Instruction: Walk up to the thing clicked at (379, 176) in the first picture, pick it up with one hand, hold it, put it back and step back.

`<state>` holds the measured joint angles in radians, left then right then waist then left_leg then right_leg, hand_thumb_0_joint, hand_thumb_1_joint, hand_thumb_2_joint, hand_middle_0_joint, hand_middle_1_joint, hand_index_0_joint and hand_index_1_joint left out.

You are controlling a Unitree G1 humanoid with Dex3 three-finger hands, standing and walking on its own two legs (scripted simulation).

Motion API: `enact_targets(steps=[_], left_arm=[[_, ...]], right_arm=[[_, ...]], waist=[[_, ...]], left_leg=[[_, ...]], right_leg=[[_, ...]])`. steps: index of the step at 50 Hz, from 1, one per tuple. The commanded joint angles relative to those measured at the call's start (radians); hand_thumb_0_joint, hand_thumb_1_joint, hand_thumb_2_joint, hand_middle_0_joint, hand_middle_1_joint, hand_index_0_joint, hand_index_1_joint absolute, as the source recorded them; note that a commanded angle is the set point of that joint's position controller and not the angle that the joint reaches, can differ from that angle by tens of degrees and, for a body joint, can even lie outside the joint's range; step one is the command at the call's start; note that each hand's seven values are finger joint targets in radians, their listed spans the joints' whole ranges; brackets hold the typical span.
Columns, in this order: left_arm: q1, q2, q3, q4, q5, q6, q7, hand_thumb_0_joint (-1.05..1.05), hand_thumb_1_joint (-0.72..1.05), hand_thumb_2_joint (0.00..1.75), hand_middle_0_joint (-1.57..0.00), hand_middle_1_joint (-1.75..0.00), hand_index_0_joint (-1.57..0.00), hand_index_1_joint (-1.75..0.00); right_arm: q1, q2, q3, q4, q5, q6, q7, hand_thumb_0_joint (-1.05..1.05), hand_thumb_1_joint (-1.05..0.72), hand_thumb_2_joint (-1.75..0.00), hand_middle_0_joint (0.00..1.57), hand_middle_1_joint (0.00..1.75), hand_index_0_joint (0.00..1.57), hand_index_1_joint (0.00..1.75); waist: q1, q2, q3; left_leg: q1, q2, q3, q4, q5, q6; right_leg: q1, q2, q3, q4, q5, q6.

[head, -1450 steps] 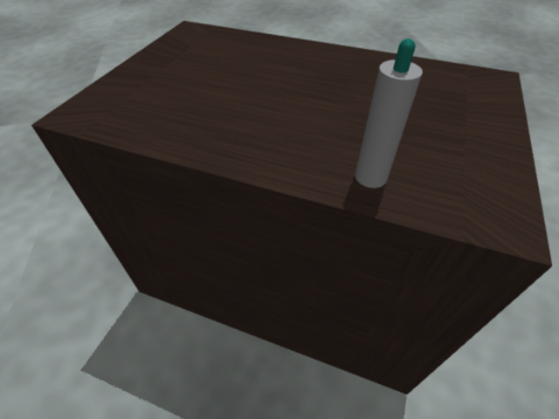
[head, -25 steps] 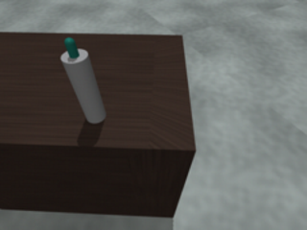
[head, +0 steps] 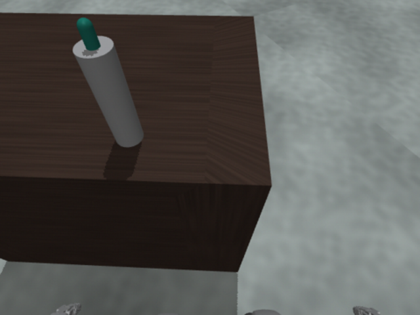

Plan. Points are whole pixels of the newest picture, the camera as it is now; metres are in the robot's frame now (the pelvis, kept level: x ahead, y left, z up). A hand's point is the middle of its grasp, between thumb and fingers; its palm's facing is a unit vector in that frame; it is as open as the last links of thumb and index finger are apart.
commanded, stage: step back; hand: left
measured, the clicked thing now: (111, 90) +0.47 +0.19 +0.16
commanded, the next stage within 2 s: none
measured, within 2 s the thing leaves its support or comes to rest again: neither
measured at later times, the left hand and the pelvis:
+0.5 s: hand out of the picture +0.03 +0.28 -0.17, palm faces -0.12 -0.92 -0.36, open 7.4 cm; pelvis -0.09 +0.03 -0.01, yaw -5 degrees
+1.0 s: hand out of the picture -0.08 +0.29 -0.16, palm faces +0.00 -0.93 -0.36, open 7.4 cm; pelvis -0.22 +0.03 -0.02, yaw +0 degrees
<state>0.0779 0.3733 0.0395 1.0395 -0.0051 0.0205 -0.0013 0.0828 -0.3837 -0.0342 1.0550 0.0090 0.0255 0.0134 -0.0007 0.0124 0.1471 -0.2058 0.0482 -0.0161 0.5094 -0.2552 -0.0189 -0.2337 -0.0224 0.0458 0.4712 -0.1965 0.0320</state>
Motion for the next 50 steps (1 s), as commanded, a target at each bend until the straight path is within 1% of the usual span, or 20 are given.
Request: enact_targets(steps=[1,4,6,7,8,10,14,21,26,27,28,29,30,34,41,46,47,48,49,50], left_arm=[[-0.077,0.294,0.069,-0.133,0.017,0.002,0.020,0.00,0.90,0.90,-0.20,-0.30,-0.20,-0.30],[-0.125,0.288,0.067,-0.180,0.033,0.012,0.017,0.00,0.90,0.90,-0.20,-0.30,-0.20,-0.30],[-0.117,0.241,0.054,-0.199,0.020,0.022,0.018,0.00,0.90,0.90,-0.20,-0.30,-0.20,-0.30],[-0.118,0.193,0.045,-0.211,0.011,0.027,0.023,0.00,0.90,0.90,-0.20,-0.30,-0.20,-0.30],[-0.086,0.175,0.049,-0.213,0.017,0.034,0.032,0.00,0.90,0.90,-0.20,-0.30,-0.20,-0.30],[-0.029,0.177,0.051,-0.197,0.020,0.043,0.041,0.00,0.90,0.90,-0.20,-0.30,-0.20,-0.30],[0.045,0.206,0.059,-0.184,0.006,0.044,0.035,0.00,0.90,0.90,-0.20,-0.30,-0.20,-0.30],[0.003,0.192,0.072,-0.256,0.021,0.020,0.022,0.00,0.90,0.90,-0.20,-0.30,-0.20,-0.30],[0.149,0.175,0.081,-0.200,0.033,0.007,0.014,0.00,0.90,0.90,-0.20,-0.30,-0.20,-0.30],[0.158,0.196,0.089,-0.198,0.039,0.002,0.014,0.00,0.90,0.90,-0.20,-0.30,-0.20,-0.30],[0.150,0.258,0.107,-0.210,0.049,-0.001,0.014,0.00,0.90,0.90,-0.20,-0.30,-0.20,-0.30],[0.111,0.320,0.119,-0.234,0.034,0.002,0.009,0.00,0.90,0.90,-0.20,-0.30,-0.20,-0.30],[0.048,0.356,0.121,-0.270,0.047,-0.001,0.012,0.00,0.90,0.90,-0.20,-0.30,-0.20,-0.30],[-0.043,0.222,0.097,-0.308,0.030,0.000,0.019,0.00,0.90,0.90,-0.20,-0.30,-0.20,-0.30],[0.071,0.203,0.097,-0.334,0.041,0.013,0.031,0.00,0.90,0.90,-0.20,-0.30,-0.20,-0.30],[0.024,0.220,0.086,-0.360,0.022,0.037,0.017,0.00,0.90,0.90,-0.20,-0.30,-0.20,-0.30],[0.035,0.189,0.077,-0.366,0.019,0.040,0.012,0.00,0.90,0.90,-0.20,-0.30,-0.20,-0.30],[-0.002,0.170,0.077,-0.379,0.015,0.036,0.015,0.00,0.90,0.90,-0.20,-0.30,-0.20,-0.30],[-0.074,0.212,0.102,-0.379,0.029,0.037,0.027,0.00,0.90,0.90,-0.20,-0.30,-0.20,-0.30],[-0.048,0.233,0.105,-0.360,0.034,0.040,0.027,0.00,0.90,0.90,-0.20,-0.30,-0.20,-0.30]], right_arm=[[0.085,-0.187,-0.060,-0.081,0.000,0.015,-0.014,0.00,-0.90,-0.90,0.20,0.30,0.20,0.30],[0.145,-0.188,-0.071,-0.100,0.000,0.018,-0.006,0.00,-0.90,-0.90,0.20,0.30,0.20,0.30],[0.152,-0.221,-0.080,-0.113,-0.008,0.004,-0.012,0.00,-0.90,-0.90,0.20,0.30,0.20,0.30],[0.115,-0.285,-0.096,-0.129,-0.019,-0.002,-0.014,0.00,-0.90,-0.90,0.20,0.30,0.20,0.30],[0.109,-0.324,-0.103,-0.143,-0.033,-0.010,-0.017,0.00,-0.90,-0.90,0.20,0.30,0.20,0.30],[0.086,-0.345,-0.107,-0.171,-0.041,-0.016,-0.025,0.00,-0.90,-0.90,0.20,0.30,0.20,0.30],[-0.015,-0.261,-0.089,-0.225,-0.046,-0.024,-0.043,0.00,-0.90,-0.90,0.20,0.30,0.20,0.30],[0.121,-0.247,-0.088,-0.231,-0.032,-0.014,-0.054,0.00,-0.90,-0.90,0.20,0.30,0.20,0.30],[0.038,-0.271,-0.089,-0.268,-0.022,0.002,-0.040,0.00,-0.90,-0.90,0.20,0.30,0.20,0.30],[0.037,-0.243,-0.077,-0.269,-0.015,0.004,-0.037,0.00,-0.90,-0.90,0.20,0.30,0.20,0.30],[0.026,-0.213,-0.069,-0.282,-0.006,0.004,-0.035,0.00,-0.90,-0.90,0.20,0.30,0.20,0.30],[0.008,-0.174,-0.057,-0.292,-0.002,0.004,-0.040,0.00,-0.90,-0.90,0.20,0.30,0.20,0.30],[0.016,-0.201,-0.073,-0.276,-0.009,0.012,-0.052,0.00,-0.90,-0.90,0.20,0.30,0.20,0.30],[0.125,-0.200,-0.057,-0.218,0.003,0.005,-0.048,0.00,-0.90,-0.90,0.20,0.30,0.20,0.30],[0.133,-0.188,-0.048,-0.257,-0.016,-0.020,-0.057,0.00,-0.90,-0.90,0.20,0.30,0.20,0.30],[0.234,-0.200,-0.072,-0.216,-0.035,-0.029,-0.046,0.00,-0.90,-0.90,0.20,0.30,0.20,0.30],[0.223,-0.259,-0.090,-0.224,-0.047,-0.031,-0.044,0.00,-0.90,-0.90,0.20,0.30,0.20,0.30],[0.166,-0.360,-0.107,-0.244,-0.051,-0.027,-0.036,0.00,-0.90,-0.90,0.20,0.30,0.20,0.30],[0.132,-0.405,-0.114,-0.263,-0.055,-0.027,-0.036,0.00,-0.90,-0.90,0.20,0.30,0.20,0.30],[0.082,-0.371,-0.108,-0.268,-0.056,-0.033,-0.045,0.00,-0.90,-0.90,0.20,0.30,0.20,0.30]], waist=[[-0.018,-0.207,-0.208],[-0.044,-0.239,-0.207],[-0.053,-0.104,-0.205],[-0.047,0.082,-0.172],[-0.029,0.140,-0.174],[-0.025,0.161,-0.189],[0.033,0.139,-0.168],[-0.049,0.129,-0.194],[0.020,0.149,-0.229],[0.024,0.097,-0.233],[0.024,-0.059,-0.217],[0.039,-0.234,-0.152],[0.051,-0.287,-0.104],[-0.026,-0.153,-0.097],[0.052,-0.206,-0.225],[-0.008,-0.148,-0.241],[-0.003,-0.007,-0.239],[-0.009,0.210,-0.191],[-0.062,0.234,-0.154],[-0.031,0.175,-0.114]], left_leg=[[0.033,-0.089,0.033,0.283,-0.154,0.060],[0.033,-0.060,-0.021,0.262,-0.211,0.081],[0.015,0.036,-0.093,0.006,0.155,0.100],[0.004,0.170,-0.280,-0.129,0.364,0.139],[0.062,0.266,-0.402,-0.154,0.501,0.189],[0.013,0.326,-0.424,-0.135,0.604,0.250],[0.078,0.187,-0.194,-0.045,0.562,0.217],[0.250,0.212,-0.195,0.002,0.580,0.249],[0.036,0.187,-0.147,0.072,0.353,0.196],[-0.028,0.147,-0.123,0.100,0.262,0.149],[-0.170,0.045,-0.085,0.201,0.106,0.085],[-0.239,-0.129,0.000,0.357,-0.223,0.037],[-0.207,-0.125,-0.078,0.598,-0.411,0.024],[-0.249,-0.172,-0.148,0.676,-0.251,0.019],[-0.280,-0.083,-0.067,0.318,-0.279,-0.006],[0.002,-0.067,-0.009,-0.093,0.098,0.037],[0.064,0.079,-0.214,-0.115,0.145,0.092],[0.032,0.284,-0.471,-0.194,0.195,0.211],[-0.144,0.376,-0.595,-0.229,0.211,0.333],[-0.179,0.385,-0.570,-0.217,0.213,0.345]], right_leg=[[-0.040,-0.274,0.239,-0.092,0.370,-0.253],[-0.105,-0.256,0.193,-0.019,0.308,-0.237],[-0.095,-0.105,0.098,0.172,0.209,-0.144],[-0.165,0.061,0.038,0.341,0.007,-0.084],[-0.255,0.137,0.086,0.465,-0.357,-0.071],[-0.243,0.145,0.157,0.659,-0.433,-0.067],[-0.304,0.135,0.175,0.766,-0.287,-0.056],[-0.249,0.081,0.077,0.394,-0.300,-0.005],[0.055,0.050,-0.034,0.001,-0.053,-0.054],[0.118,0.027,0.009,-0.045,0.045,-0.072],[0.139,-0.101,0.222,-0.047,0.139,-0.127],[0.035,-0.260,0.401,-0.133,0.150,-0.259],[-0.119,-0.377,0.519,-0.169,0.194,-0.365],[-0.046,-0.170,0.180,-0.069,0.337,-0.223],[0.268,-0.227,0.185,0.040,0.463,-0.264],[0.046,-0.155,0.118,0.161,0.225,-0.157],[-0.105,-0.080,0.083,0.243,0.026,-0.107],[-0.253,0.094,-0.030,0.395,-0.296,-0.058],[-0.193,0.106,0.097,0.629,-0.452,-0.041],[-0.194,0.087,0.156,0.740,-0.433,-0.043]])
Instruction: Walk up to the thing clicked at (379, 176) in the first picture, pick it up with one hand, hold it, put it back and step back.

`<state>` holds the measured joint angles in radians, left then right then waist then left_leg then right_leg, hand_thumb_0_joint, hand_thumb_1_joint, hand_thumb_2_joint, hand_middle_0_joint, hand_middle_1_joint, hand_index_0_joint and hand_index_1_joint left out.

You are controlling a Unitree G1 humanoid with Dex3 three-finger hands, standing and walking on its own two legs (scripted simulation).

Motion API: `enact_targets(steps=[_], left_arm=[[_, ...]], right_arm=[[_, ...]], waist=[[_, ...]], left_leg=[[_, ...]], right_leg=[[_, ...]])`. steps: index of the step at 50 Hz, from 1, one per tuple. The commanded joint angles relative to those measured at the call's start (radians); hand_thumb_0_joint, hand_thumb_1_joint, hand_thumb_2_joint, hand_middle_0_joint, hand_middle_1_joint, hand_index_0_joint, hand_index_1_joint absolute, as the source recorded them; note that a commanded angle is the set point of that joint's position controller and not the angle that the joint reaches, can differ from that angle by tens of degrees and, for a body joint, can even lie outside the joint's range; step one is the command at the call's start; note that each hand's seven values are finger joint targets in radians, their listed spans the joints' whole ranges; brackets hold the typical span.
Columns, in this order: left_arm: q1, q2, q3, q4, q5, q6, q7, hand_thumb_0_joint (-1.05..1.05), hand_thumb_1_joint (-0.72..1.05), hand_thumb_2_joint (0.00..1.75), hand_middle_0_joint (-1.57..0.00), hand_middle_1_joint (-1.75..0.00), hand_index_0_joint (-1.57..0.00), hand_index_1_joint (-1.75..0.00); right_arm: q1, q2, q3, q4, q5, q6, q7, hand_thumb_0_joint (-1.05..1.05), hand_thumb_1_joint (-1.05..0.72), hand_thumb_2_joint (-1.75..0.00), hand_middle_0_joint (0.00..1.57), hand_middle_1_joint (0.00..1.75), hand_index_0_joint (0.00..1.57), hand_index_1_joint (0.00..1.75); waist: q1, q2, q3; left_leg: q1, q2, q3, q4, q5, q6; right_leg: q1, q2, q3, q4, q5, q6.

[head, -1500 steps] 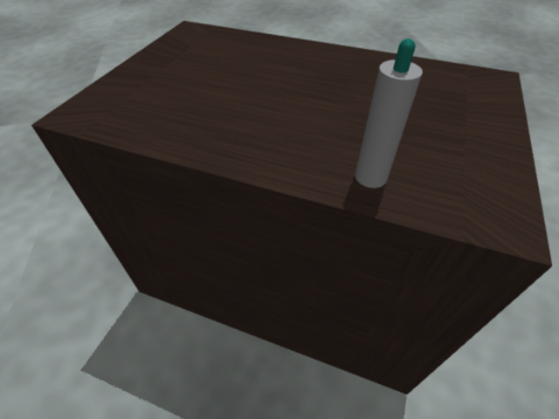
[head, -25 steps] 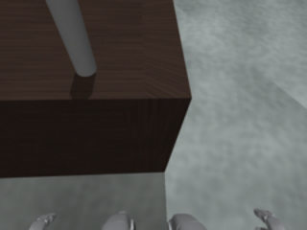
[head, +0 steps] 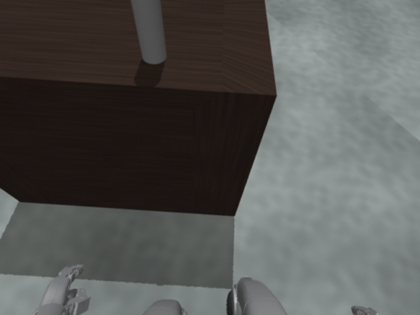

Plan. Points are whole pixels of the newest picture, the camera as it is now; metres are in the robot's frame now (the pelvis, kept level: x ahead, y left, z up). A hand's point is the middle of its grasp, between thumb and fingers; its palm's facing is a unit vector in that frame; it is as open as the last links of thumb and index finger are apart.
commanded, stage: step back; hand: left
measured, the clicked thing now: (146, 3) +0.69 +0.16 +0.18
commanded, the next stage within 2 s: none
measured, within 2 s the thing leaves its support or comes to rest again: neither
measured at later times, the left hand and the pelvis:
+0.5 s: hand out of the picture -0.09 +0.22 -0.12, palm faces -0.03 -0.91 -0.42, open 7.4 cm; pelvis -0.16 -0.05 +0.01, yaw -3 degrees
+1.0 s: hand out of the picture -0.25 +0.22 -0.14, palm faces +0.02 -0.93 -0.37, open 7.4 cm; pelvis -0.33 -0.05 +0.01, yaw +0 degrees
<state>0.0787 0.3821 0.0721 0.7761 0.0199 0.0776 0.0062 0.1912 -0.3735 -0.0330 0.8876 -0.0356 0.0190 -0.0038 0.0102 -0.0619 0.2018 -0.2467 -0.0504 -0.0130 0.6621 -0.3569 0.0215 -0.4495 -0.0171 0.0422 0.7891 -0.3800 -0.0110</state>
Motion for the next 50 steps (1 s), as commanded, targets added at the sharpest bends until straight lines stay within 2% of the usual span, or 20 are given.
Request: enact_targets(steps=[1,3,10,13,16,17,18,19,20,22,24,27,31,33,36,37,38,39,43,50], left_arm=[[-0.019,0.209,0.076,-0.074,0.001,-0.014,0.013,0.00,0.90,0.90,-0.20,-0.30,-0.20,-0.30],[0.095,0.190,0.070,-0.034,-0.016,-0.016,0.008,0.00,0.90,0.90,-0.20,-0.30,-0.20,-0.30],[0.084,0.170,0.061,-0.041,0.002,-0.032,0.004,0.00,0.90,0.90,-0.20,-0.30,-0.20,-0.30],[0.131,0.173,0.059,-0.011,0.000,-0.036,-0.001,0.00,0.90,0.90,-0.20,-0.30,-0.20,-0.30],[0.270,0.166,0.061,0.062,0.006,-0.048,-0.002,0.00,0.90,0.90,-0.20,-0.30,-0.20,-0.30],[0.237,0.219,0.074,0.056,0.020,-0.054,-0.002,0.00,0.90,0.90,-0.20,-0.30,-0.20,-0.30],[0.218,0.299,0.096,0.034,0.032,-0.057,-0.004,0.00,0.90,0.90,-0.20,-0.30,-0.20,-0.30],[0.126,0.393,0.113,-0.009,0.030,-0.050,-0.004,0.00,0.90,0.90,-0.20,-0.30,-0.20,-0.30],[0.060,0.386,0.108,-0.037,0.027,-0.054,0.002,0.00,0.90,0.90,-0.20,-0.30,-0.20,-0.30],[-0.017,0.274,0.074,-0.058,0.022,-0.059,0.006,0.00,0.90,0.90,-0.20,-0.30,-0.20,-0.30],[-0.034,0.217,0.074,-0.049,0.021,-0.055,0.013,0.00,0.90,0.90,-0.20,-0.30,-0.20,-0.30],[0.093,0.217,0.069,-0.050,0.029,-0.055,0.020,0.00,0.90,0.90,-0.20,-0.30,-0.20,-0.30],[0.131,0.214,0.074,-0.056,0.019,-0.043,0.035,0.00,0.90,0.90,-0.20,-0.30,-0.20,-0.30],[0.090,0.231,0.072,-0.070,0.012,-0.038,0.036,0.00,0.90,0.90,-0.20,-0.30,-0.20,-0.30],[0.023,0.226,0.050,-0.087,0.003,-0.021,0.025,0.00,0.90,0.90,-0.20,-0.30,-0.20,-0.30],[0.041,0.191,0.038,-0.090,-0.002,-0.018,0.021,0.00,0.90,0.90,-0.20,-0.30,-0.20,-0.30],[0.013,0.167,0.035,-0.098,-0.011,-0.021,0.025,0.00,0.90,0.90,-0.20,-0.30,-0.20,-0.30],[-0.045,0.214,0.062,-0.095,0.003,-0.018,0.038,0.00,0.90,0.90,-0.20,-0.30,-0.20,-0.30],[0.089,0.199,0.061,-0.008,-0.018,-0.009,0.022,0.00,0.90,0.90,-0.20,-0.30,-0.20,-0.30],[0.123,0.177,0.030,0.016,0.000,-0.068,0.016,0.00,0.90,0.90,-0.20,-0.30,-0.20,-0.30]], right_arm=[[-0.043,-0.323,-0.092,-0.107,-0.012,-0.028,-0.030,0.00,-0.90,-0.90,0.20,0.30,0.20,0.30],[-0.114,-0.253,-0.073,-0.121,-0.006,-0.028,-0.033,0.00,-0.90,-0.90,0.20,0.30,0.20,0.30],[-0.004,-0.253,-0.087,-0.122,0.004,-0.015,-0.030,0.00,-0.90,-0.90,0.20,0.30,0.20,0.30],[-0.041,-0.283,-0.095,-0.142,0.001,-0.001,-0.025,0.00,-0.90,-0.90,0.20,0.30,0.20,0.30],[-0.104,-0.289,-0.091,-0.156,0.015,0.020,-0.020,0.00,-0.90,-0.90,0.20,0.30,0.20,0.30],[-0.093,-0.250,-0.079,-0.159,0.023,0.023,-0.019,0.00,-0.90,-0.90,0.20,0.30,0.20,0.30],[-0.085,-0.195,-0.064,-0.180,0.031,0.020,-0.021,0.00,-0.90,-0.90,0.20,0.30,0.20,0.30],[-0.107,-0.204,-0.072,-0.183,0.030,0.022,-0.040,0.00,-0.90,-0.90,0.20,0.30,0.20,0.30],[-0.103,-0.250,-0.093,-0.165,0.028,0.022,-0.044,0.00,-0.90,-0.90,0.20,0.30,0.20,0.30],[-0.050,-0.252,-0.083,-0.117,0.036,0.019,-0.032,0.00,-0.90,-0.90,0.20,0.30,0.20,0.30],[0.009,-0.200,-0.061,-0.090,0.035,0.012,-0.036,0.00,-0.90,-0.90,0.20,0.30,0.20,0.30],[-0.016,-0.195,-0.051,-0.104,0.026,0.001,-0.041,0.00,-0.90,-0.90,0.20,0.30,0.20,0.30],[-0.007,-0.181,-0.050,-0.108,0.016,-0.011,-0.041,0.00,-0.90,-0.90,0.20,0.30,0.20,0.30],[0.047,-0.192,-0.059,-0.090,0.011,-0.009,-0.035,0.00,-0.90,-0.90,0.20,0.30,0.20,0.30],[0.135,-0.211,-0.081,-0.043,0.008,-0.004,-0.029,0.00,-0.90,-0.90,0.20,0.30,0.20,0.30],[0.119,-0.264,-0.095,-0.050,-0.007,-0.001,-0.028,0.00,-0.90,-0.90,0.20,0.30,0.20,0.30],[0.057,-0.351,-0.104,-0.077,-0.010,0.004,-0.019,0.00,-0.90,-0.90,0.20,0.30,0.20,0.30],[0.019,-0.409,-0.114,-0.099,-0.014,0.005,-0.015,0.00,-0.90,-0.90,0.20,0.30,0.20,0.30],[-0.136,-0.247,-0.070,-0.127,-0.020,-0.005,-0.029,0.00,-0.90,-0.90,0.20,0.30,0.20,0.30],[-0.036,-0.239,-0.084,-0.105,-0.001,0.005,-0.013,0.00,-0.90,-0.90,0.20,0.30,0.20,0.30]], waist=[[-0.017,0.178,-0.158],[0.053,0.148,-0.164],[-0.039,0.246,-0.229],[-0.022,0.306,-0.266],[0.043,0.279,-0.313],[0.025,0.170,-0.286],[0.022,-0.080,-0.246],[0.057,-0.223,-0.193],[0.040,-0.219,-0.116],[-0.014,-0.069,-0.091],[-0.043,-0.099,-0.130],[0.037,-0.111,-0.178],[0.067,-0.148,-0.269],[0.040,-0.167,-0.292],[-0.020,-0.056,-0.299],[-0.011,0.086,-0.294],[-0.009,0.299,-0.251],[-0.061,0.310,-0.224],[0.056,0.146,-0.147],[-0.029,0.262,-0.286]], left_leg=[[-0.117,0.402,-0.403,-0.325,0.405,0.261],[-0.010,0.276,-0.205,-0.271,0.492,0.167],[0.195,0.297,-0.194,-0.201,0.507,0.224],[0.137,0.310,-0.203,-0.182,0.414,0.195],[0.022,0.262,-0.152,-0.085,0.319,0.135],[-0.103,0.181,-0.130,-0.011,0.202,0.076],[-0.310,0.018,-0.091,0.146,-0.064,0.011],[-0.273,-0.044,-0.100,0.380,-0.270,-0.029],[-0.214,0.010,-0.165,0.504,-0.263,-0.029],[-0.203,-0.056,-0.183,0.543,-0.138,-0.020],[-0.258,-0.080,-0.149,0.524,-0.083,-0.026],[-0.300,-0.061,-0.106,0.410,-0.132,-0.047],[-0.276,-0.002,-0.061,0.182,-0.195,-0.051],[-0.164,0.024,-0.029,0.065,-0.159,-0.034],[0.049,0.031,-0.011,-0.246,0.154,0.010],[0.116,0.179,-0.224,-0.272,0.236,0.068],[0.092,0.375,-0.458,-0.336,0.320,0.186],[-0.128,0.474,-0.571,-0.373,0.290,0.304],[-0.126,0.268,-0.204,-0.296,0.387,0.171],[0.240,0.293,-0.196,-0.227,0.130,0.203]], right_leg=[[0.015,0.108,0.175,0.470,-0.191,-0.007],[-0.064,0.139,0.169,0.487,-0.103,-0.011],[-0.021,0.088,0.081,0.188,-0.139,0.058],[0.110,0.034,0.022,-0.056,-0.107,0.036],[0.303,0.034,-0.041,-0.385,0.127,-0.004],[0.341,-0.015,0.081,-0.391,0.136,-0.024],[0.345,-0.191,0.361,-0.428,0.133,-0.085],[0.090,-0.383,0.512,-0.506,0.087,-0.261],[-0.078,-0.422,0.569,-0.551,0.033,-0.293],[-0.015,-0.249,0.266,-0.446,0.233,-0.193],[0.115,-0.147,0.108,-0.365,0.386,-0.118],[0.302,-0.178,0.134,-0.314,0.508,-0.166],[0.483,-0.265,0.191,-0.256,0.653,-0.211],[0.418,-0.275,0.195,-0.244,0.618,-0.192],[0.239,-0.203,0.122,-0.142,0.414,-0.106],[0.078,-0.112,0.067,-0.034,0.214,-0.050],[-0.074,0.065,-0.075,0.141,-0.163,-0.006],[0.019,0.071,0.062,0.355,-0.311,0.009],[-0.014,0.128,0.146,0.541,-0.105,-0.007],[0.031,0.007,0.036,-0.076,-0.140,0.037]])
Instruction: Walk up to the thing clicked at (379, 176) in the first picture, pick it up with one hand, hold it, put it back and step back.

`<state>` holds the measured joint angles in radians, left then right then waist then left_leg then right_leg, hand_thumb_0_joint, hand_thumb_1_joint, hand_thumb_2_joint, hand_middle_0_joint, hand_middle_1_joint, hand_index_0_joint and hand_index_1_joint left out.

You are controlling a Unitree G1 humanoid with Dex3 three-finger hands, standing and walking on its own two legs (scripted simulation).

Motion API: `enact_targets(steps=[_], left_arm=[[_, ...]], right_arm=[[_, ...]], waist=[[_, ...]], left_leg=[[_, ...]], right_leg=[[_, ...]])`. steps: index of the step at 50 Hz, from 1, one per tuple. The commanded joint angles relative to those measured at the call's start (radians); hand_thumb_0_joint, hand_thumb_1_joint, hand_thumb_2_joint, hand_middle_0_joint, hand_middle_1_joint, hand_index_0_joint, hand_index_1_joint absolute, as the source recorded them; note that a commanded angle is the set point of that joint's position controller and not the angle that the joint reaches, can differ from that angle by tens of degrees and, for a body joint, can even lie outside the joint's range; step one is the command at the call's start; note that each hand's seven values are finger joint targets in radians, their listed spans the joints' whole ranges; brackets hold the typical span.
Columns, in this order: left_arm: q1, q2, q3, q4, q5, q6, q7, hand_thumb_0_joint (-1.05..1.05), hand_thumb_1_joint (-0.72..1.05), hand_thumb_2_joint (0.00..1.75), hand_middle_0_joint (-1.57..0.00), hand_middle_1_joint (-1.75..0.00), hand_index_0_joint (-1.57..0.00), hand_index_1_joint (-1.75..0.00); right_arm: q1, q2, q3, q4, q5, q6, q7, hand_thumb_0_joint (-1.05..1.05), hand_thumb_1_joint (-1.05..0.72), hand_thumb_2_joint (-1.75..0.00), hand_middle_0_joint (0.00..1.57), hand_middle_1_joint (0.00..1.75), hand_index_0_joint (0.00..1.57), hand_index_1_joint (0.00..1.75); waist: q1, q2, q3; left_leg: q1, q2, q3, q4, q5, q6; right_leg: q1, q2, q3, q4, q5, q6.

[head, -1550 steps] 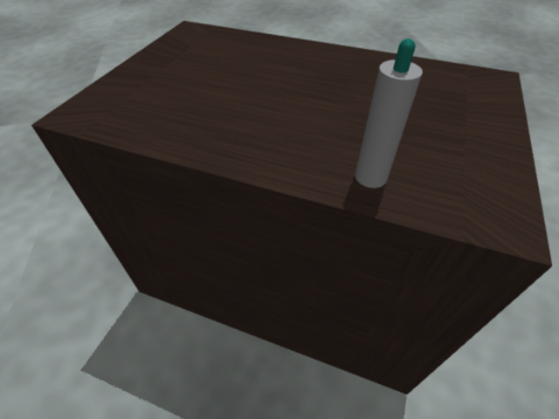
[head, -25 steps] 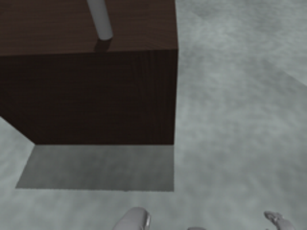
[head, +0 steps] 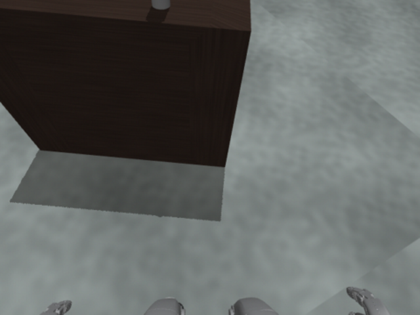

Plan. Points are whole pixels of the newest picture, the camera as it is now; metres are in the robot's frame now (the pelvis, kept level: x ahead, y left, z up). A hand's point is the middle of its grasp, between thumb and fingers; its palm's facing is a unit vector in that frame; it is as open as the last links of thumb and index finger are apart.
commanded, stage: step back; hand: left
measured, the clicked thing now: out of the picture +1.02 +0.20 +0.16
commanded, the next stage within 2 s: stand in 1.24 s
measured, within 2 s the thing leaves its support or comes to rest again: neither
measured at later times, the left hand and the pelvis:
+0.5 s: hand out of the picture -0.01 +0.28 -0.15, palm faces +0.03 -0.92 -0.40, open 7.4 cm; pelvis -0.07 +0.00 +0.00, yaw +1 degrees
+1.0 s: hand out of the picture +0.07 +0.25 -0.15, palm faces +0.07 -0.93 -0.35, open 7.4 cm; pelvis -0.02 -0.01 +0.00, yaw +3 degrees
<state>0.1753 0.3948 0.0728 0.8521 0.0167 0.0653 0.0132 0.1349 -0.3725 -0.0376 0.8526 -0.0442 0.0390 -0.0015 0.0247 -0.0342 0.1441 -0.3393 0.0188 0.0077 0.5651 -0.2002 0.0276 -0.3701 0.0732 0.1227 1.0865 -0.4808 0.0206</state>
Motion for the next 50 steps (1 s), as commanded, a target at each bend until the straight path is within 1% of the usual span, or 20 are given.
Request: enact_targets(steps=[1,4,5,6,7,8,11,16,20,22,23,25,28,32,35,37,39,45,48,50], left_arm=[[0.013,0.175,0.034,-0.045,0.003,-0.067,0.009,0.00,0.90,0.90,-0.20,-0.30,-0.20,-0.30],[0.142,0.156,0.036,0.054,0.017,-0.086,0.007,0.00,0.90,0.90,-0.20,-0.30,-0.20,-0.30],[0.146,0.206,0.052,0.069,0.029,-0.092,0.009,0.00,0.90,0.90,-0.20,-0.30,-0.20,-0.30],[0.138,0.262,0.068,0.053,0.039,-0.097,0.012,0.00,0.90,0.90,-0.20,-0.30,-0.20,-0.30],[0.043,0.357,0.082,0.014,0.041,-0.089,0.011,0.00,0.90,0.90,-0.20,-0.30,-0.20,-0.30],[-0.062,0.371,0.083,-0.011,0.043,-0.090,0.013,0.00,0.90,0.90,-0.20,-0.30,-0.20,-0.30],[-0.104,0.225,0.054,-0.013,0.030,-0.105,0.012,0.00,0.90,0.90,-0.20,-0.30,-0.20,-0.30],[0.033,0.258,0.072,0.020,0.037,-0.104,-0.001,0.00,0.90,0.90,-0.20,-0.30,-0.20,-0.30],[-0.007,0.246,0.058,0.004,0.021,-0.080,-0.013,0.00,0.90,0.90,-0.20,-0.30,-0.20,-0.30],[0.023,0.148,0.022,0.000,0.012,-0.079,-0.014,0.00,0.90,0.90,-0.20,-0.30,-0.20,-0.30],[-0.022,0.114,0.010,-0.014,-0.002,-0.078,-0.016,0.00,0.90,0.90,-0.20,-0.30,-0.20,-0.30],[-0.089,0.233,0.041,-0.006,0.008,-0.081,-0.009,0.00,0.90,0.90,-0.20,-0.30,-0.20,-0.30],[-0.033,0.190,0.034,0.010,0.005,-0.093,-0.022,0.00,0.90,0.90,-0.20,-0.30,-0.20,-0.30],[-0.042,0.161,0.033,0.037,0.000,-0.096,-0.023,0.00,0.90,0.90,-0.20,-0.30,-0.20,-0.30],[0.058,0.161,0.036,0.100,0.002,-0.107,-0.006,0.00,0.90,0.90,-0.20,-0.30,-0.20,-0.30],[0.065,0.269,0.062,0.095,0.020,-0.117,0.008,0.00,0.90,0.90,-0.20,-0.30,-0.20,-0.30],[-0.123,0.298,0.056,0.047,0.021,-0.113,0.000,0.00,0.90,0.90,-0.20,-0.30,-0.20,-0.30],[-0.142,0.233,0.037,0.072,0.011,-0.116,-0.004,0.00,0.90,0.90,-0.20,-0.30,-0.20,-0.30],[-0.174,0.182,0.019,0.067,-0.007,-0.102,-0.005,0.00,0.90,0.90,-0.20,-0.30,-0.20,-0.30],[-0.139,0.144,0.007,0.083,-0.027,-0.095,-0.004,0.00,0.90,0.90,-0.20,-0.30,-0.20,-0.30]], right_arm=[[0.035,-0.242,-0.081,-0.061,-0.002,-0.007,-0.009,0.00,-0.90,-0.90,0.20,0.30,0.20,0.30],[0.005,-0.268,-0.085,-0.051,0.006,0.015,0.001,0.00,-0.90,-0.90,0.20,0.30,0.20,0.30],[-0.001,-0.216,-0.069,-0.056,0.007,0.013,0.001,0.00,-0.90,-0.90,0.20,0.30,0.20,0.30],[-0.025,-0.159,-0.047,-0.081,0.017,0.006,0.004,0.00,-0.90,-0.90,0.20,0.30,0.20,0.30],[-0.095,-0.188,-0.061,-0.090,0.015,0.006,-0.008,0.00,-0.90,-0.90,0.20,0.30,0.20,0.30],[-0.081,-0.246,-0.086,-0.063,0.015,0.006,-0.009,0.00,-0.90,-0.90,0.20,0.30,0.20,0.30],[0.005,-0.201,-0.065,0.002,0.036,-0.014,0.002,0.00,-0.90,-0.90,0.20,0.30,0.20,0.30],[-0.026,-0.193,-0.051,0.001,0.015,-0.043,0.011,0.00,-0.90,-0.90,0.20,0.30,0.20,0.30],[0.074,-0.181,-0.066,0.055,0.009,-0.076,0.007,0.00,-0.90,-0.90,0.20,0.30,0.20,0.30],[0.145,-0.225,-0.090,0.081,0.000,-0.094,-0.004,0.00,-0.90,-0.90,0.20,0.30,0.20,0.30],[0.146,-0.318,-0.102,0.073,0.000,-0.096,-0.006,0.00,-0.90,-0.90,0.20,0.30,0.20,0.30],[0.146,-0.348,-0.118,0.072,0.009,-0.088,-0.002,0.00,-0.90,-0.90,0.20,0.30,0.20,0.30],[0.100,-0.254,-0.089,0.052,0.002,-0.096,-0.005,0.00,-0.90,-0.90,0.20,0.30,0.20,0.30],[0.071,-0.242,-0.075,0.044,0.009,-0.085,-0.004,0.00,-0.90,-0.90,0.20,0.30,0.20,0.30],[-0.012,-0.181,-0.046,0.022,0.032,-0.062,-0.006,0.00,-0.90,-0.90,0.20,0.30,0.20,0.30],[0.040,-0.100,-0.016,0.014,0.041,-0.057,-0.014,0.00,-0.90,-0.90,0.20,0.30,0.20,0.30],[0.116,-0.191,-0.051,0.080,0.028,-0.038,-0.023,0.00,-0.90,-0.90,0.20,0.30,0.20,0.30],[0.108,-0.164,-0.036,0.132,0.024,-0.055,-0.012,0.00,-0.90,-0.90,0.20,0.30,0.20,0.30],[0.135,-0.179,-0.048,0.165,0.011,-0.074,-0.021,0.00,-0.90,-0.90,0.20,0.30,0.20,0.30],[0.008,-0.244,-0.052,0.141,0.016,-0.083,-0.022,0.00,-0.90,-0.90,0.20,0.30,0.20,0.30]], waist=[[-0.072,0.223,-0.241],[-0.007,0.216,-0.221],[0.000,0.100,-0.201],[0.013,-0.097,-0.153],[0.049,-0.155,-0.065],[0.020,-0.181,0.036],[-0.041,-0.057,0.028],[0.053,-0.185,-0.042],[-0.003,-0.141,-0.108],[-0.031,0.046,-0.202],[-0.043,0.216,-0.177],[-0.060,0.141,-0.074],[-0.027,0.168,-0.064],[-0.034,0.215,-0.088],[0.047,0.160,-0.142],[0.041,-0.111,-0.177],[-0.018,-0.070,-0.112],[-0.015,-0.126,-0.128],[-0.049,-0.062,-0.197],[0.016,0.071,-0.206]], left_leg=[[0.317,0.193,-0.201,-0.127,-0.092,0.185],[0.140,0.172,-0.154,-0.056,-0.146,0.136],[-0.003,0.121,-0.114,0.051,-0.207,0.087],[-0.199,0.009,-0.060,0.195,-0.288,0.017],[-0.154,-0.020,-0.141,0.281,-0.361,-0.029],[-0.058,0.010,-0.194,0.426,-0.313,-0.038],[-0.125,-0.071,-0.170,0.380,-0.180,-0.035],[-0.169,-0.030,-0.082,0.165,-0.255,-0.058],[0.101,-0.063,0.018,-0.182,-0.135,-0.034],[0.363,0.071,-0.214,-0.254,-0.072,0.021],[0.379,0.270,-0.545,-0.299,-0.203,0.131],[0.188,0.338,-0.584,-0.321,-0.330,0.256],[0.235,0.208,-0.341,-0.257,-0.057,0.162],[0.102,0.170,-0.239,-0.207,0.079,0.133],[-0.042,0.097,-0.128,-0.021,0.050,0.053],[-0.183,-0.057,-0.102,0.199,-0.231,-0.020],[-0.001,0.001,-0.111,0.317,-0.397,-0.026],[0.036,0.007,-0.049,0.081,-0.248,-0.022],[0.197,0.039,-0.095,-0.167,0.160,-0.010],[0.159,0.173,-0.239,-0.159,0.283,0.065]], right_leg=[[-0.002,-0.057,-0.092,-0.443,-0.055,0.010],[0.228,-0.032,-0.146,-0.773,0.134,-0.044],[0.290,-0.085,-0.010,-0.752,0.135,-0.070],[0.277,-0.261,0.289,-0.802,-0.020,-0.121],[-0.034,-0.442,0.461,-0.877,-0.285,-0.239],[-0.230,-0.494,0.513,-0.925,-0.411,-0.281],[0.005,-0.278,0.125,-0.789,0.068,-0.175],[0.223,-0.290,0.134,-0.781,-0.090,-0.183],[0.178,-0.277,0.042,-0.628,0.152,-0.165],[0.017,-0.177,-0.082,-0.329,0.304,-0.090],[-0.191,-0.056,-0.180,-0.231,-0.005,-0.045],[-0.150,-0.126,-0.057,-0.141,-0.104,-0.060],[-0.157,-0.137,-0.080,-0.245,-0.009,-0.053],[0.059,-0.091,-0.151,-0.427,0.088,-0.037],[0.327,-0.068,-0.168,-0.661,0.319,-0.040],[0.381,-0.341,0.253,-0.800,0.222,-0.113],[0.052,-0.466,0.350,-0.849,-0.111,-0.248],[0.137,-0.335,0.080,-0.708,0.324,-0.174],[0.141,-0.252,-0.050,-0.533,0.571,-0.090],[0.144,-0.139,-0.135,-0.509,0.357,-0.035]])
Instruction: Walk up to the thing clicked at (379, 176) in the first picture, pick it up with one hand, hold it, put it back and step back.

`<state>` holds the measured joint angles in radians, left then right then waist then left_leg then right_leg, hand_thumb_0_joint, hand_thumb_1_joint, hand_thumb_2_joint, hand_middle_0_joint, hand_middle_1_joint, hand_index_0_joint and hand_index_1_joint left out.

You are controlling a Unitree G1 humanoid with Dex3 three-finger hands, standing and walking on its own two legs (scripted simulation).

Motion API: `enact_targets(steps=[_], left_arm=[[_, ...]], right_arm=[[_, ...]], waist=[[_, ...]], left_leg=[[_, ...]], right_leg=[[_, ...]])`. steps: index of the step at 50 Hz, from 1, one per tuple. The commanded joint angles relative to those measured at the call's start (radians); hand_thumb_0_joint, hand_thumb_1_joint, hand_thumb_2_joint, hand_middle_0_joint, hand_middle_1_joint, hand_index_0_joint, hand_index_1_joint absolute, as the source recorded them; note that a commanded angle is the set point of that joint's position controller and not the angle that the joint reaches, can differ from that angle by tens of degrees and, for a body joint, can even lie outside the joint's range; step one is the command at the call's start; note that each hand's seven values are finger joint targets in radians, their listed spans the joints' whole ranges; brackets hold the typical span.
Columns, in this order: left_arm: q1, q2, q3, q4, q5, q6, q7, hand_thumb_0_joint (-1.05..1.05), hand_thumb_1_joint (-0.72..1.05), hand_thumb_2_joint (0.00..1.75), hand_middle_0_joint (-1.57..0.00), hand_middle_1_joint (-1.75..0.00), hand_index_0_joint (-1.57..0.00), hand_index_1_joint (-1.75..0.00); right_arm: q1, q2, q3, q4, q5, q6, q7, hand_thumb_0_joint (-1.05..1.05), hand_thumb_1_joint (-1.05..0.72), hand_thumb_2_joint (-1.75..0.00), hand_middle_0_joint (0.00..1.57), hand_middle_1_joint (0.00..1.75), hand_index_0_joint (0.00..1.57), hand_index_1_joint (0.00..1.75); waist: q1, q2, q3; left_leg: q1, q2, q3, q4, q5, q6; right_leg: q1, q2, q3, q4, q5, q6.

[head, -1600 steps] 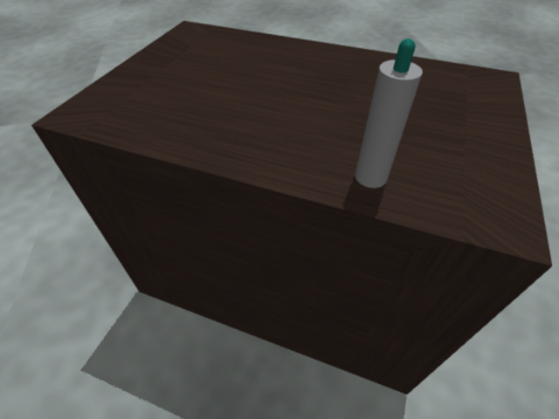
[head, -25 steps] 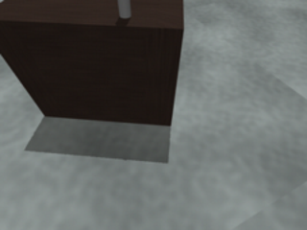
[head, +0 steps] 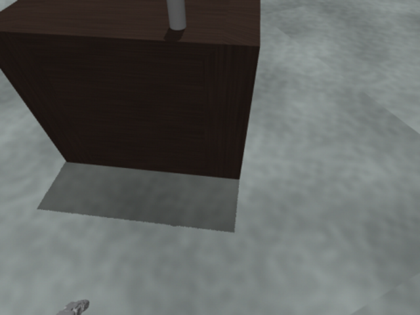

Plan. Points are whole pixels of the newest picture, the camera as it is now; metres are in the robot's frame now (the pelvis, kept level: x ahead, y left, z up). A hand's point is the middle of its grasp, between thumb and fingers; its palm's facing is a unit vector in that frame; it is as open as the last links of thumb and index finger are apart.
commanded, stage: step back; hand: left
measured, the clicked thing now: out of the picture +1.06 +0.15 +0.17
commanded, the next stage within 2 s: stand in 0.24 s
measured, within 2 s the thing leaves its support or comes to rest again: neither
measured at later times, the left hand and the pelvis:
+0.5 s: hand out of the picture +0.10 +0.26 -0.14, palm faces -0.02 -0.94 -0.33, open 7.4 cm; pelvis +0.01 +0.01 +0.02, yaw -1 degrees
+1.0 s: hand out of the picture +0.07 +0.23 -0.13, palm faces -0.04 -0.93 -0.35, open 7.4 cm; pelvis -0.01 -0.02 +0.02, yaw -1 degrees
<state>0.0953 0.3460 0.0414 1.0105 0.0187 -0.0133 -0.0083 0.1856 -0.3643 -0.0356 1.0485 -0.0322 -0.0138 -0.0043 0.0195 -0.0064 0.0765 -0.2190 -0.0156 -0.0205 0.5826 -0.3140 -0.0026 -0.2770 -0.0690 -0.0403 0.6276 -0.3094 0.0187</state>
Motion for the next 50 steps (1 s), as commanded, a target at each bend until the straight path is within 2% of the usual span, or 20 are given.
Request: enact_targets(steps=[1,2,3,4,5,8,11,12,13,16,25,26,29,30,34,38,40,42,46,50], left_arm=[[-0.053,0.215,0.042,-0.051,-0.026,-0.017,0.021,0.00,0.90,0.90,-0.20,-0.30,-0.20,-0.30],[-0.058,0.222,0.039,-0.045,-0.019,-0.023,0.023,0.00,0.90,0.90,-0.20,-0.30,-0.20,-0.30],[-0.071,0.225,0.040,-0.042,-0.016,-0.026,0.022,0.00,0.90,0.90,-0.20,-0.30,-0.20,-0.30],[-0.077,0.232,0.041,-0.040,-0.017,-0.026,0.023,0.00,0.90,0.90,-0.20,-0.30,-0.20,-0.30],[-0.067,0.235,0.040,-0.041,-0.020,-0.026,0.024,0.00,0.90,0.90,-0.20,-0.30,-0.20,-0.30],[-0.076,0.226,0.031,-0.027,-0.020,-0.020,0.027,0.00,0.90,0.90,-0.20,-0.30,-0.20,-0.30],[-0.082,0.223,0.027,-0.009,-0.017,-0.016,0.027,0.00,0.90,0.90,-0.20,-0.30,-0.20,-0.30],[-0.061,0.191,0.011,0.016,-0.019,-0.013,0.021,0.00,0.90,0.90,-0.20,-0.30,-0.20,-0.30],[-0.064,0.188,0.009,0.017,-0.019,-0.011,0.019,0.00,0.90,0.90,-0.20,-0.30,-0.20,-0.30],[-0.078,0.197,0.006,0.029,-0.016,-0.012,0.018,0.00,0.90,0.90,-0.20,-0.30,-0.20,-0.30],[-0.070,0.211,-0.002,0.056,-0.008,-0.024,0.013,0.00,0.90,0.90,-0.20,-0.30,-0.20,-0.30],[-0.065,0.208,-0.004,0.057,-0.007,-0.027,0.013,0.00,0.90,0.90,-0.20,-0.30,-0.20,-0.30],[-0.065,0.218,-0.004,0.060,-0.009,-0.029,0.013,0.00,0.90,0.90,-0.20,-0.30,-0.20,-0.30],[-0.066,0.220,-0.001,0.057,-0.008,-0.030,0.014,0.00,0.90,0.90,-0.20,-0.30,-0.20,-0.30],[-0.053,0.219,-0.003,0.063,-0.011,-0.030,0.014,0.00,0.90,0.90,-0.20,-0.30,-0.20,-0.30],[-0.045,0.222,-0.004,0.067,-0.008,-0.031,0.015,0.00,0.90,0.90,-0.20,-0.30,-0.20,-0.30],[-0.050,0.225,-0.002,0.064,-0.009,-0.030,0.015,0.00,0.90,0.90,-0.20,-0.30,-0.20,-0.30],[-0.039,0.222,-0.005,0.066,-0.010,-0.030,0.015,0.00,0.90,0.90,-0.20,-0.30,-0.20,-0.30],[-0.040,0.224,-0.005,0.065,-0.010,-0.028,0.014,0.00,0.90,0.90,-0.20,-0.30,-0.20,-0.30],[-0.038,0.232,-0.003,0.065,-0.010,-0.026,0.013,0.00,0.90,0.90,-0.20,-0.30,-0.20,-0.30]], right_arm=[[-0.096,-0.263,-0.051,-0.064,0.008,-0.024,-0.013,0.00,-0.90,-0.90,0.20,0.30,0.20,0.30],[-0.108,-0.231,-0.045,-0.058,0.010,-0.023,-0.010,0.00,-0.90,-0.90,0.20,0.30,0.20,0.30],[-0.093,-0.214,-0.040,-0.050,0.013,-0.021,-0.012,0.00,-0.90,-0.90,0.20,0.30,0.20,0.30],[-0.070,-0.207,-0.039,-0.045,0.014,-0.020,-0.016,0.00,-0.90,-0.90,0.20,0.30,0.20,0.30],[-0.064,-0.204,-0.038,-0.041,0.016,-0.019,-0.019,0.00,-0.90,-0.90,0.20,0.30,0.20,0.30],[-0.103,-0.203,-0.040,-0.032,0.020,-0.013,-0.017,0.00,-0.90,-0.90,0.20,0.30,0.20,0.30],[-0.134,-0.191,-0.039,-0.028,0.019,-0.007,-0.016,0.00,-0.90,-0.90,0.20,0.30,0.20,0.30],[-0.114,-0.197,-0.028,-0.029,0.023,-0.017,-0.014,0.00,-0.90,-0.90,0.20,0.30,0.20,0.30],[-0.131,-0.204,-0.029,-0.029,0.024,-0.021,-0.012,0.00,-0.90,-0.90,0.20,0.30,0.20,0.30],[-0.154,-0.201,-0.028,-0.021,0.023,-0.024,-0.009,0.00,-0.90,-0.90,0.20,0.30,0.20,0.30],[-0.175,-0.183,-0.024,-0.007,0.024,-0.019,0.002,0.00,-0.90,-0.90,0.20,0.30,0.20,0.30],[-0.177,-0.191,-0.026,-0.007,0.024,-0.020,0.004,0.00,-0.90,-0.90,0.20,0.30,0.20,0.30],[-0.176,-0.182,-0.021,-0.001,0.025,-0.020,0.005,0.00,-0.90,-0.90,0.20,0.30,0.20,0.30],[-0.168,-0.189,-0.024,-0.001,0.024,-0.022,0.005,0.00,-0.90,-0.90,0.20,0.30,0.20,0.30],[-0.169,-0.186,-0.021,0.008,0.021,-0.020,0.005,0.00,-0.90,-0.90,0.20,0.30,0.20,0.30],[-0.151,-0.182,-0.017,0.019,0.023,-0.016,0.008,0.00,-0.90,-0.90,0.20,0.30,0.20,0.30],[-0.144,-0.184,-0.015,0.020,0.022,-0.015,0.007,0.00,-0.90,-0.90,0.20,0.30,0.20,0.30],[-0.140,-0.181,-0.013,0.026,0.023,-0.013,0.008,0.00,-0.90,-0.90,0.20,0.30,0.20,0.30],[-0.124,-0.191,-0.013,0.032,0.022,-0.013,0.008,0.00,-0.90,-0.90,0.20,0.30,0.20,0.30],[-0.105,-0.180,-0.008,0.038,0.019,-0.011,0.009,0.00,-0.90,-0.90,0.20,0.30,0.20,0.30]], waist=[[0.023,0.060,-0.114],[0.023,0.033,-0.123],[0.009,0.029,-0.146],[-0.004,0.047,-0.155],[-0.006,0.067,-0.165],[-0.001,0.069,-0.174],[0.000,0.049,-0.157],[-0.010,0.037,-0.167],[-0.007,0.049,-0.143],[-0.006,0.042,-0.129],[-0.015,0.012,-0.082],[-0.017,0.024,-0.101],[-0.018,0.008,-0.101],[-0.021,0.017,-0.131],[-0.014,0.004,-0.114],[-0.018,-0.016,-0.087],[-0.019,-0.008,-0.101],[-0.015,-0.015,-0.084],[-0.018,-0.008,-0.082],[-0.017,-0.010,-0.047]], left_leg=[[-0.026,0.208,-0.193,-0.144,0.369,0.116],[-0.017,0.182,-0.139,-0.131,0.404,0.087],[0.010,0.147,-0.090,-0.112,0.475,0.060],[0.018,0.124,-0.070,-0.111,0.513,0.040],[0.041,0.121,-0.065,-0.109,0.547,0.034],[0.067,0.133,-0.073,-0.121,0.544,0.042],[0.054,0.135,-0.079,-0.155,0.450,0.043],[0.092,0.153,-0.107,-0.202,0.494,0.041],[0.074,0.160,-0.118,-0.224,0.458,0.038],[0.094,0.153,-0.102,-0.253,0.453,0.029],[0.115,0.135,-0.076,-0.318,0.252,0.014],[0.130,0.134,-0.069,-0.311,0.266,0.017],[0.144,0.135,-0.069,-0.320,0.262,0.013],[0.158,0.138,-0.064,-0.314,0.291,0.015],[0.142,0.139,-0.068,-0.323,0.271,0.012],[0.122,0.132,-0.069,-0.329,0.198,0.009],[0.125,0.133,-0.065,-0.319,0.201,0.011],[0.114,0.132,-0.066,-0.326,0.179,0.009],[0.105,0.132,-0.066,-0.321,0.166,0.009],[0.082,0.128,-0.061,-0.320,0.119,0.010]], right_leg=[[0.112,0.004,0.038,-0.093,0.110,-0.031],[0.149,-0.023,0.046,-0.135,0.183,-0.040],[0.176,-0.041,0.063,-0.134,0.297,-0.051],[0.187,-0.054,0.072,-0.114,0.367,-0.059],[0.180,-0.057,0.067,-0.104,0.405,-0.061],[0.180,-0.054,0.051,-0.126,0.381,-0.056],[0.180,-0.052,0.053,-0.152,0.340,-0.050],[0.198,-0.048,0.070,-0.170,0.378,-0.045],[0.208,-0.043,0.065,-0.195,0.349,-0.035],[0.220,-0.051,0.069,-0.226,0.347,-0.033],[0.184,-0.065,0.093,-0.328,0.239,-0.029],[0.190,-0.071,0.096,-0.331,0.272,-0.027],[0.179,-0.073,0.100,-0.339,0.269,-0.032],[0.199,-0.075,0.099,-0.328,0.301,-0.034],[0.189,-0.072,0.100,-0.335,0.270,-0.035],[0.169,-0.071,0.108,-0.361,0.206,-0.032],[0.175,-0.075,0.113,-0.360,0.220,-0.034],[0.161,-0.073,0.117,-0.371,0.179,-0.035],[0.158,-0.070,0.123,-0.375,0.166,-0.037],[0.125,-0.070,0.136,-0.395,0.071,-0.037]])
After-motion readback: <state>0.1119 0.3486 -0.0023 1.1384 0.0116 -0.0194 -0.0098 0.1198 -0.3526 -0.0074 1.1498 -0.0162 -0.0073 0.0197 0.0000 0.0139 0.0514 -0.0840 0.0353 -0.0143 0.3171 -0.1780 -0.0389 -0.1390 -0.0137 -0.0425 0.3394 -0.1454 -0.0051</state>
